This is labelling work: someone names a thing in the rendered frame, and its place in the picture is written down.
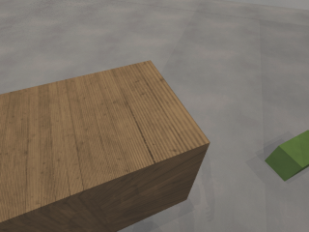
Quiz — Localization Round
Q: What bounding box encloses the pedestal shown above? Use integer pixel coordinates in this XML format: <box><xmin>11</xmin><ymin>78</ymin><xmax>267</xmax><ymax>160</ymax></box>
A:
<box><xmin>0</xmin><ymin>60</ymin><xmax>210</xmax><ymax>232</ymax></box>

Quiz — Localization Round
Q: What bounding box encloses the carton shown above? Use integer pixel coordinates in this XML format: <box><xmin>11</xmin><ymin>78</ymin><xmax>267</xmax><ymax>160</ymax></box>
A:
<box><xmin>265</xmin><ymin>130</ymin><xmax>309</xmax><ymax>181</ymax></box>

